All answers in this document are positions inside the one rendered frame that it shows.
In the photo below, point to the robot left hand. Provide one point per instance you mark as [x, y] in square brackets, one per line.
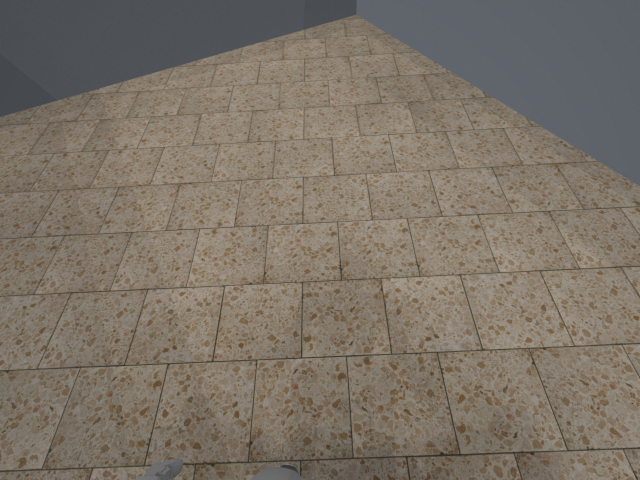
[163, 471]

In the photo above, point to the robot left shin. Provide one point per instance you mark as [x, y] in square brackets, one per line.
[290, 467]

